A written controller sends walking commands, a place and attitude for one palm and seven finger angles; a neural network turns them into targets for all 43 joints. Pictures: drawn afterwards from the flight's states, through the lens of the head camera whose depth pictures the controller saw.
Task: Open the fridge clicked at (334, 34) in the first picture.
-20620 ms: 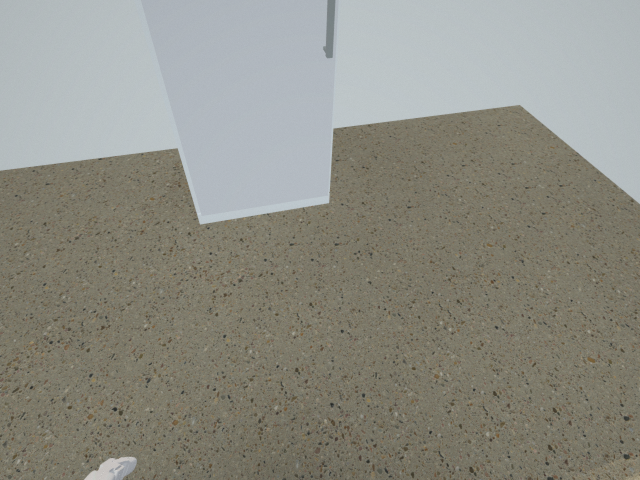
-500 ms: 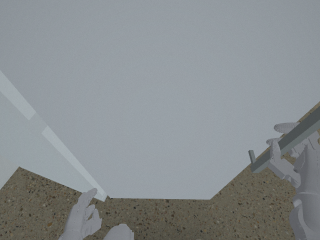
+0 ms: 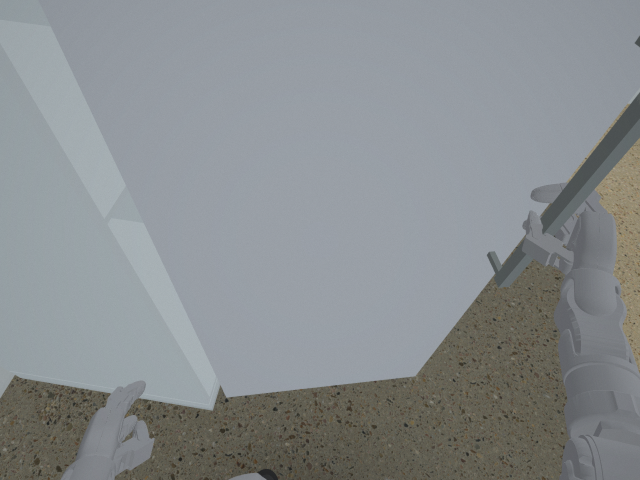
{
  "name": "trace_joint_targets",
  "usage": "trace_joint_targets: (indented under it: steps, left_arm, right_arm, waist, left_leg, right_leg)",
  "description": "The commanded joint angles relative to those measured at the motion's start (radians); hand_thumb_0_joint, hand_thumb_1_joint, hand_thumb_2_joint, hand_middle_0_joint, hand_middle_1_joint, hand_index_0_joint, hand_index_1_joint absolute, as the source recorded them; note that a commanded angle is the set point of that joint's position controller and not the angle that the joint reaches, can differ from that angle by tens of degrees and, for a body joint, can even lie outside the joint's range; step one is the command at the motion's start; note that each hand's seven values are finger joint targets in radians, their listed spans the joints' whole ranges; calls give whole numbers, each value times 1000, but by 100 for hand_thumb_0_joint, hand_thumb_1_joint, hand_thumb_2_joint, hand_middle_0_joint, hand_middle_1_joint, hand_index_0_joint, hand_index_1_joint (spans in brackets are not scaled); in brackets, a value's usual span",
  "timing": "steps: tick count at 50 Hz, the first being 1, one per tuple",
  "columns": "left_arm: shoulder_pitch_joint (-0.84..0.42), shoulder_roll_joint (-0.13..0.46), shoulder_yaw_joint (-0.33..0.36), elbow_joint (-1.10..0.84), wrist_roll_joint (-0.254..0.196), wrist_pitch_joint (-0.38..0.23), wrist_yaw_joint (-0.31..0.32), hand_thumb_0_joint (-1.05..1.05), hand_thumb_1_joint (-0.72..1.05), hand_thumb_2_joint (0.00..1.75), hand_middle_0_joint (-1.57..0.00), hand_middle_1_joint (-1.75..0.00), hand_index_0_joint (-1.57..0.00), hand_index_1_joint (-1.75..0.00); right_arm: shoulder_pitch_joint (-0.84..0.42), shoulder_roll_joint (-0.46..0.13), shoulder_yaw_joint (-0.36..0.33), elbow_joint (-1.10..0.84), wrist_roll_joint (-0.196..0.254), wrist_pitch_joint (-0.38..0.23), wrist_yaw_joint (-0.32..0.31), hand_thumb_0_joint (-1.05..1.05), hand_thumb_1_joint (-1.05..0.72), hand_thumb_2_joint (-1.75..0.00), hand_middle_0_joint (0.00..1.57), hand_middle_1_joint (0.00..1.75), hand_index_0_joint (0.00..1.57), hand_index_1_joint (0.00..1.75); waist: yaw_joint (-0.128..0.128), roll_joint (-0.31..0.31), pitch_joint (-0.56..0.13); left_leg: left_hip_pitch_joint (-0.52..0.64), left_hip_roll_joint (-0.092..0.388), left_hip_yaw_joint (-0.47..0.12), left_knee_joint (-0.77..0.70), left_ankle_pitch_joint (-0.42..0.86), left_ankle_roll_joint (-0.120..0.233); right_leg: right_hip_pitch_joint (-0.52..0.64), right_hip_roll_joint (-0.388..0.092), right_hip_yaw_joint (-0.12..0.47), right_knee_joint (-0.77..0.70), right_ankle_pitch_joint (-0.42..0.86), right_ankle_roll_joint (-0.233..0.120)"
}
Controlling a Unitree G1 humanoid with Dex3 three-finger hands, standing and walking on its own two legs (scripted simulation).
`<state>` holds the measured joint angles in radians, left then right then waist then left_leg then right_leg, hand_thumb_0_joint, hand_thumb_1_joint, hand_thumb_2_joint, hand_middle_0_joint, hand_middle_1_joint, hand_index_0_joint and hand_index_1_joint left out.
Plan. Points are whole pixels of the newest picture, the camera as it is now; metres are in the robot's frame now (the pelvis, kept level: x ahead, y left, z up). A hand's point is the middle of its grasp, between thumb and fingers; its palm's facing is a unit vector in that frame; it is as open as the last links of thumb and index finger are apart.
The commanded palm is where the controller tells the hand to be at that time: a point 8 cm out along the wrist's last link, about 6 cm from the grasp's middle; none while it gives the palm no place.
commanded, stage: stop walking and hold the door back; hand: right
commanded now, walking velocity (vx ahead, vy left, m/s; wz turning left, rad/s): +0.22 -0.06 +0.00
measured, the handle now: (557, 192) +0.44 -0.27 +0.14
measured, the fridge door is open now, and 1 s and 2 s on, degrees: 75 72 72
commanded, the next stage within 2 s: loosen the grip on the handle in 1.02 s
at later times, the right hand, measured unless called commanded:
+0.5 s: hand (522, 211) +0.44 -0.24 +0.10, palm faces +0.25 +0.93 -0.26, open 5.5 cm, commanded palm +0.39 -0.32 +0.09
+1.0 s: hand (533, 231) +0.41 -0.25 +0.09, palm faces +0.15 +0.95 -0.28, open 5.8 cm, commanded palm +0.38 -0.31 +0.09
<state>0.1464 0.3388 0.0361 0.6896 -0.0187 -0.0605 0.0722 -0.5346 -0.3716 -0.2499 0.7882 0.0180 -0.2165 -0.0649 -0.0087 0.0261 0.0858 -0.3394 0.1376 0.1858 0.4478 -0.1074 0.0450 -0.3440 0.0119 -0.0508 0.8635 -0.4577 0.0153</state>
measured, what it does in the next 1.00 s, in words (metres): steps on the spot: right foot, then left foot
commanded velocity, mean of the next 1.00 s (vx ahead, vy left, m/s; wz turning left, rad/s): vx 0.05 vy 0.00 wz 0.00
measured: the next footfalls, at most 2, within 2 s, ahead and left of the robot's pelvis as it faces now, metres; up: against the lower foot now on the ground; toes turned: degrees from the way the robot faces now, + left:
right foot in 0.12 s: -0.01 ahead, -0.14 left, +0.00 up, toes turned -3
left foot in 0.40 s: +0.00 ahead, +0.07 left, +0.00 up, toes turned +11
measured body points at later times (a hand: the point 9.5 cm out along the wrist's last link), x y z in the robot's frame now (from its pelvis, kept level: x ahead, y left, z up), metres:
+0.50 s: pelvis -0.02 -0.01 -0.02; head +0.02 +0.02 +0.43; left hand -0.02 +0.25 -0.16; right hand +0.42 -0.29 +0.11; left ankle +0.00 +0.10 -0.74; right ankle -0.03 -0.14 -0.69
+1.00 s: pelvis -0.01 -0.05 -0.01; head +0.05 -0.05 +0.44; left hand +0.11 +0.19 -0.11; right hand +0.40 -0.30 +0.11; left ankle -0.04 +0.07 -0.74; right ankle +0.05 -0.16 -0.74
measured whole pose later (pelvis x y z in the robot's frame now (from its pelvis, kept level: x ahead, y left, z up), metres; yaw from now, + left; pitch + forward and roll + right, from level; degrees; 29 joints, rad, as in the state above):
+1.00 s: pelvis -0.01 -0.05 -0.01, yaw +9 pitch +0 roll +2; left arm 0.18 0.19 -0.05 0.63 -0.01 -0.09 0.07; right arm -0.36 -0.42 -0.29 0.45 0.02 -0.19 -0.04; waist 0.02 -0.02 0.11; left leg -0.21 -0.02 0.05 0.49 -0.26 -0.01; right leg -0.35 -0.08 -0.06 0.60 -0.25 0.00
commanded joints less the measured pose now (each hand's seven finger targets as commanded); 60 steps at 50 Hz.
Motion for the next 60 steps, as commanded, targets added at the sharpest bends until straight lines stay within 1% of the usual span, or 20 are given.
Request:
trace_joint_targets:
  steps: [1, 4, 6, 7, 10, 13, 18, 20, 22, 25, 34, 39, 45, 48, 50, 55, 56, 57, 59, 60]
  left_arm:
    - [57, 70, 23, -86, -8, -42, 1, 0, 90, 90, -20, -30, -20, -30]
    - [123, 83, 29, -81, -12, -51, 4, 0, 90, 90, -20, -30, -20, -30]
    - [132, 130, 25, -99, -11, -56, 15, 0, 90, 90, -20, -30, -20, -30]
    - [85, 93, 14, -100, -15, -63, 26, 0, 90, 90, -20, -30, -20, -30]
    - [119, 106, 16, -47, -26, -34, 41, 0, 90, 90, -20, -30, -20, -30]
    - [182, 108, 12, -28, -29, -24, 55, 0, 90, 90, -20, -30, -20, -30]
    - [185, 114, 3, -24, -27, -22, 44, 0, 90, 90, -20, -30, -20, -30]
    - [175, 91, 19, -24, -27, -14, 40, 0, 90, 90, -20, -30, -20, -30]
    - [191, 90, 24, -40, -40, -21, 20, 0, 90, 90, -20, -30, -20, -30]
    - [120, 97, -12, -15, -30, -26, 27, 0, 90, 90, -20, -30, -20, -30]
    - [107, 82, 12, -98, -9, -50, 44, 0, 90, 90, -20, -30, -20, -30]
    - [54, 48, 8, -160, 9, -57, 21, 0, 90, 90, -20, -30, -20, -30]
    - [77, 66, 6, -151, 6, -67, 16, 0, 90, 90, -20, -30, -20, -30]
    - [62, 45, -11, -163, 3, -63, 24, 0, 90, 90, -20, -30, -20, -30]
    - [68, 49, -5, -151, -12, -48, 33, 0, 90, 90, -20, -30, -20, -30]
    - [67, 60, -15, -104, -9, -22, 60, 0, 90, 90, -20, -30, -20, -30]
    - [85, 55, 68, -151, 1, -52, 11, 0, 90, 90, -20, -30, -20, -30]
    - [56, 66, 14, -111, 41, -100, 3, 0, 90, 90, -20, -30, -20, -30]
    - [133, 63, 32, -104, 11, -113, -17, 0, 90, 90, -20, -30, -20, -30]
    - [146, 65, 30, -96, 22, -104, -24, 0, 90, 90, -20, -30, -20, -30]
  right_arm:
    - [-532, -419, -156, -130, -9, -102, -49, 0, -90, -90, 45, 140, 45, 140]
    - [-596, -374, -110, -130, 0, -125, -31, 0, -90, -90, 45, 140, 45, 140]
    - [-690, -325, -72, -128, 6, -134, -16, 0, -90, -90, 45, 140, 45, 140]
    - [-727, -364, -90, -118, -2, -116, -26, 0, -90, -90, 45, 140, 45, 140]
    - [-649, -461, -145, 44, -29, -76, -20, 0, -90, -90, 45, 140, 45, 140]
    - [-640, -382, -77, 70, -14, -47, 16, 0, -90, -90, 45, 140, 45, 140]
    - [-576, -470, -129, 105, -26, -39, 25, 0, -90, -90, 45, 140, 45, 140]
    - [-487, -609, -252, 138, -35, -37, 9, 0, -90, -90, 45, 140, 45, 140]
    - [-443, -568, -242, 124, -13, -15, 16, 0, -90, -90, 45, 140, 45, 140]
    - [-436, -663, -348, 97, -4, -43, 7, 0, -90, -90, 45, 140, 45, 140]
    - [-292, -465, -247, -206, 8, -67, 2, 0, -90, -90, 45, 140, 45, 140]
    - [-248, -336, -140, -529, -2, -91, 9, 0, -90, -90, 45, 140, 45, 140]
    - [-157, -319, -138, -569, 0, -40, -4, 0, -90, -90, 45, 140, 45, 140]
    - [-122, -361, -181, -545, -5, -31, -14, 0, -90, -90, 45, 140, 45, 140]
    - [-117, -358, -183, -465, 17, -7, -16, 0, -90, -90, 45, 140, 45, 140]
    - [-237, -417, -195, -273, 13, -7, -21, 0, -90, -90, 45, 140, 45, 140]
    - [-821, -778, -430, -405, -112, -26, 14, 0, -90, -90, 45, 140, 45, 140]
    - [-595, -362, -146, -75, -124, 44, 79, 0, -78, -84, 45, 140, 45, 140]
    - [-281, -254, -161, -224, -76, 14, 123, 0, -54, -73, 45, 140, 45, 140]
    - [-268, -300, -188, -273, -50, -13, 104, 0, -42, -67, 45, 140, 45, 140]
  waist:
    - [-24, 135, -363]
    - [37, 20, -353]
    - [54, -380, -230]
    - [34, -392, -200]
    - [6, -178, -197]
    - [9, -184, -255]
    - [7, -178, -314]
    - [6, 160, -370]
    - [15, 205, -369]
    - [12, 73, -275]
    - [27, 74, -270]
    - [12, -392, -299]
    - [16, -274, -373]
    - [26, -188, -414]
    - [22, 15, -410]
    - [18, -7, -340]
    - [-21, 131, -266]
    - [83, 116, -514]
    - [-9, -274, -574]
    - [-3, -279, -504]
  left_leg:
    - [267, 208, -338, -250, -445, 49]
    - [90, 92, -229, -115, -465, -13]
    - [-186, -144, -35, 352, -385, -92]
    - [-289, -137, -143, 602, -372, -68]
    - [-322, -77, -190, 618, -256, -77]
    - [-189, -108, -118, 391, -261, -81]
    - [287, -137, -91, -38, -75, -51]
    - [593, 173, -511, -39, 270, 103]
    - [512, 243, -519, -57, 224, 122]
    - [336, 184, -360, -63, 159, 94]
    - [121, 49, -225, -37, 16, 22]
    - [-20, -143, -166, 376, -414, -67]
    - [138, -140, -139, -4, -163, -63]
    - [274, -63, -178, -8, 277, -46]
    - [306, -20, -236, 36, 411, -32]
    - [178, -12, -234, 4, 168, -40]
    - [129, -17, -297, -100, 228, -73]
    - [140, -133, -128, 139, 414, -13]
    - [-41, -138, -109, 119, 132, -24]
    - [-81, -150, -109, 88, 16, -30]
  right_leg:
    - [29, 19, -79, -206, -72, -33]
    - [294, 2, -64, -497, 11, -68]
    - [302, -316, 404, -732, -190, -206]
    - [247, -417, 530, -760, -108, -264]
    - [265, -331, 322, -616, 94, -238]
    - [351, -284, 167, -500, 500, -196]
    - [144, -216, 42, -243, 609, -89]
    - [-244, -64, -36, 127, 104, -16]
    - [-282, -74, 126, 305, -71, -3]
    - [-240, -97, 104, 245, -2, -2]
    - [150, -49, -1, -305, 323, 9]
    - [248, -341, 361, -514, 815, -170]
    - [305, -229, 138, -335, 782, -88]
    - [217, -163, 64, -296, 724, -30]
    - [145, -139, 33, -269, 594, -7]
    - [149, -131, 57, -330, 439, -24]
    - [97, -82, -22, -266, 393, -38]
    - [148, -3, -17, -379, 623, -58]
    - [400, -39, 43, -294, 801, -14]
    - [379, -44, 68, -304, 663, -5]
